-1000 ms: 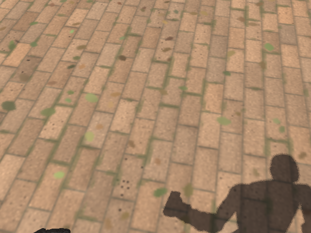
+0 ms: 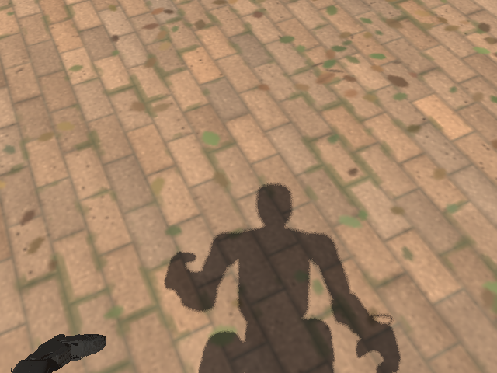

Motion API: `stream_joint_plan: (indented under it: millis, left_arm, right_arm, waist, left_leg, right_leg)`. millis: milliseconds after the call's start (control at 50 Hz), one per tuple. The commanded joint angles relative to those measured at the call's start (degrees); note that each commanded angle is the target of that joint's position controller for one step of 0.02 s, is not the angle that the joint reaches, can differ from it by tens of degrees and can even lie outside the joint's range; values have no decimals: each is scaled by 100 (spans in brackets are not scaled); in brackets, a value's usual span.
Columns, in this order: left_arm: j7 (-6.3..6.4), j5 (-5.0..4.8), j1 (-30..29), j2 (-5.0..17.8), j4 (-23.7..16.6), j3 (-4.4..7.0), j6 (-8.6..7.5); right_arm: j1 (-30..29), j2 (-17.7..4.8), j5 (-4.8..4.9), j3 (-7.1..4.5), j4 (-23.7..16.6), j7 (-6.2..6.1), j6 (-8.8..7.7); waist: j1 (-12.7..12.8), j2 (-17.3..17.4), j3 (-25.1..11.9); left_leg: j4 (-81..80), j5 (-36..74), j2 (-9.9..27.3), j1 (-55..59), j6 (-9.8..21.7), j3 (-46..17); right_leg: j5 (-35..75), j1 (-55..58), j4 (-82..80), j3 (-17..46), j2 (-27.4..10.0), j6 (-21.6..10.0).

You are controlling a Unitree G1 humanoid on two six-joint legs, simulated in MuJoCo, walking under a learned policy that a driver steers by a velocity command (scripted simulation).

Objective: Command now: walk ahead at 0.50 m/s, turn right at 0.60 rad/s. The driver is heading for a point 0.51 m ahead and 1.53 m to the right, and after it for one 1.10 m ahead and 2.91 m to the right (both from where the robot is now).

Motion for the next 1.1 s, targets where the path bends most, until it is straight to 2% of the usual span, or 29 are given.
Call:
stream_joint_plan:
  millis: [20, 40, 60, 100, 160, 220, 280, 340, 380, 420, 440, 460, 480, 500, 520, 540, 580, 680, 780, 860, 900, 940, 960, 980, 1000, 1020, 1040, 1060, 1100]
  left_arm:
    - [66, 49, 1874, 1157, -4, 387, -160]
    - [70, 39, 1594, 1008, 23, 335, -207]
    - [79, 51, 1185, 856, -19, 280, -220]
    - [115, 144, 808, 702, -121, 207, -235]
    - [211, 100, 895, 818, 23, 234, -264]
    - [306, 60, 1119, 936, 180, 269, -217]
    - [336, 26, 1422, 1003, 345, 292, -173]
    - [343, -20, 1603, 924, 480, 281, -137]
    - [357, -2, 1571, 907, 507, 288, -101]
    - [346, 27, 1493, 671, 482, 214, -75]
    - [324, 93, 1527, 311, 403, 80, -93]
    - [325, -69, 2261, 23, 241, -21, -133]
    - [351, -111, 2249, 589, 353, 61, -140]
    - [352, -78, 1655, 923, 321, 160, -109]
    - [364, -12, 1331, 917, 266, 172, -79]
    - [346, 44, 1113, 845, 196, 183, -82]
    - [285, -19, 1152, 620, 170, 170, -39]
    - [231, 27, 754, 304, -20, 71, 29]
    - [54, 18, -7, 186, -163, -1, -58]
    - [-67, 2, -406, 281, -371, 31, -42]
    - [-74, 50, -119, 498, -367, 147, -6]
    - [12, 33, 1486, 1007, 63, 457, 54]
    - [141, -31, 2194, 1496, 229, 593, 115]
    - [118, -43, 1816, 1904, -14, 576, 22]
    - [64, -1, 1869, 1360, -39, 436, -85]
    - [65, 42, 1712, 1117, 35, 352, -168]
    - [63, 45, 1372, 970, 34, 296, -212]
    - [82, 73, 1033, 813, -8, 245, -224]
    - [133, 141, 777, 749, -76, 206, -235]
  right_arm:
    - [-620, -816, 181, -64, -981, 126, -458]
    - [-769, -741, 177, -16, -1041, 123, -529]
    - [-764, -710, 33, -24, -959, 81, -544]
    - [-573, -769, -85, -80, -896, 81, -425]
    - [-692, -512, -155, -15, -924, 67, -280]
    - [-1403, -277, -149, 86, -1095, 89, -266]
    - [-1967, -247, -63, 114, -1236, 155, -310]
    - [-2097, -454, -7, 32, -1315, 200, -363]
    - [-1925, -579, 9, -42, -1294, 212, -408]
    - [-1120, -738, -28, -168, -1111, 162, -456]
    - [-325, -1015, -128, -255, -1048, 115, -479]
    - [246, -1470, -188, -375, -850, 122, -394]
    - [204, -993, -35, -284, -885, 167, -364]
    - [-26, -646, -20, -191, -945, 140, -329]
    - [-300, -534, -73, -142, -976, 123, -289]
    - [-467, -410, -96, -102, -930, 108, -265]
    - [-567, -294, -121, -66, -858, 77, -291]
    - [-455, -596, -69, -182, -612, 67, -343]
    - [-336, -786, -19, -212, -442, 34, -251]
    - [-120, -1009, 101, -283, -290, 37, -134]
    - [-146, -1195, 162, -342, -291, 7, -63]
    - [-197, -1108, 173, -301, -336, -37, 0]
    - [38, -593, -104, -114, -459, -28, -27]
    - [211, -177, -134, 64, -855, 23, -198]
    - [-427, -799, 89, -64, -903, 98, -381]
    - [-751, -831, 221, -62, -1033, 134, -476]
    - [-747, -738, 119, -36, -962, 98, -507]
    - [-720, -769, -31, -71, -905, 63, -488]
    - [-580, -731, -98, -90, -867, 83, -369]
  waist:
    - [1068, -672, -1985]
    - [850, -364, -1351]
    - [573, -21, -980]
    - [238, -169, -767]
    - [191, -108, -578]
    - [443, -232, -383]
    - [691, -331, -336]
    - [693, -439, -350]
    - [563, -613, -375]
    - [138, -647, -719]
    - [-194, -120, -1457]
    - [67, 1754, -2224]
    - [-24, 1479, -1940]
    - [-172, 940, -1228]
    - [-104, 566, -837]
    - [-24, 504, -515]
    - [155, 754, -372]
    - [151, 510, -252]
    - [-98, 411, -80]
    - [-105, 428, 63]
    - [179, 589, -232]
    - [1065, 404, -1088]
    - [1131, -707, -1582]
    - [581, -1698, -2367]
    - [1023, -810, -2305]
    - [943, -662, -1525]
    - [654, -99, -1061]
    - [444, -79, -871]
    - [212, -240, -735]
  left_leg:
    - [3155, 7, -324, -4389, 189, -1386]
    - [2640, 528, -91, -4272, 268, -1325]
    - [2125, 819, 96, -3904, 233, -1315]
    - [1625, 1111, 225, -3228, 121, -1340]
    - [850, 1476, 143, -3038, -153, -1143]
    - [-523, 2710, -75, -2835, -261, -1080]
    - [-1457, 3453, -350, -2340, -245, -1076]
    - [-1928, 3209, -401, -2238, -122, -1299]
    - [-2044, 2662, -418, -2008, 34, -1320]
    - [-2360, 2499, -353, -813, 323, -1208]
    - [-2270, 2223, 519, 571, 689, -2005]
    - [-2815, 799, 1811, 2395, 1630, -4617]
    - [-3164, -517, 1969, 2305, 1621, -5387]
    - [-3249, -424, 1727, 1674, 1373, -4534]
    - [-3292, 323, 1495, 1037, 1218, -3762]
    - [-3408, 998, 1274, 519, 1188, -3196]
    - [-3683, 1646, 1010, -20, 1121, -2419]
    - [-4046, 2722, 1130, -15, 1338, -1429]
    - [-4053, 3195, 954, 137, 1096, -399]
    - [-3794, 3851, 1163, 678, 936, -58]
    - [-2998, 5769, 1162, 901, 817, 184]
    - [-816, 6342, 861, 142, 539, 490]
    - [1102, 2953, 498, -1529, 275, 480]
    - [2875, -581, -706, -3586, 17, -507]
    - [3161, -224, -398, -4194, 113, -1358]
    - [2880, 282, -171, -4407, 236, -1264]
    - [2337, 722, 77, -4068, 243, -1277]
    - [1837, 970, 225, -3662, 193, -1296]
    - [1464, 1237, 270, -3182, 71, -1267]
  right_leg:
    - [-1240, 5037, -2043, 4441, -1960, -1608]
    - [-805, 4181, -2066, 3694, -1711, -1393]
    - [-137, 3356, -2091, 3151, -1469, -1216]
    - [789, 2428, -2300, 2648, -1215, -1163]
    - [1434, 1724, -2424, 2131, -1028, -1187]
    - [1006, 1388, -2393, 1745, -681, -903]
    - [388, 1275, -2304, 1854, -631, -697]
    - [17, 1756, -1866, 2351, -812, -602]
    - [76, 2014, -1513, 2672, -914, -522]
    - [376, 1875, -731, 2569, -603, -271]
    - [-167, 1288, 763, 2133, -262, -51]
    - [-2409, -684, 2642, 1290, 516, 369]
    - [-2477, -1468, 3497, 1367, 68, 467]
    - [-1947, -1673, 3749, 1291, -132, 517]
    - [-1548, -1524, 3700, 1093, -318, 554]
    - [-1269, -1426, 3450, 1071, -470, 568]
    - [-1012, -1019, 3126, 963, -693, 557]
    - [-346, -1274, 2156, 808, -842, 671]
    - [885, -862, 626, 374, -728, 579]
    - [477, -650, -13, 93, -579, 316]
    - [-120, 11, -127, -220, -220, 72]
    - [124, 2325, -575, -323, 243, -326]
    - [301, 4046, -585, 1339, -824, -720]
    - [-1369, 5273, -1691, 4858, -2047, -1899]
    - [-1711, 5137, -2153, 4834, -2050, -1678]
    - [-1356, 4492, -2141, 4007, -1854, -1437]
    - [-652, 3609, -2123, 3348, -1583, -1227]
    - [-12, 2970, -2156, 2880, -1372, -1110]
    - [697, 2289, -2374, 2551, -1181, -1122]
